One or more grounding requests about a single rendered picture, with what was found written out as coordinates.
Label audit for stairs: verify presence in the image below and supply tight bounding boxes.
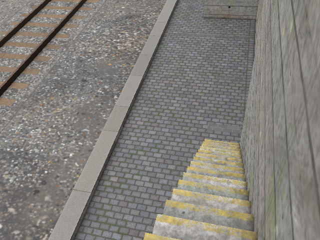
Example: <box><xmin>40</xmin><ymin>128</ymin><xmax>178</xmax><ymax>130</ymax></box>
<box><xmin>143</xmin><ymin>139</ymin><xmax>258</xmax><ymax>240</ymax></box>

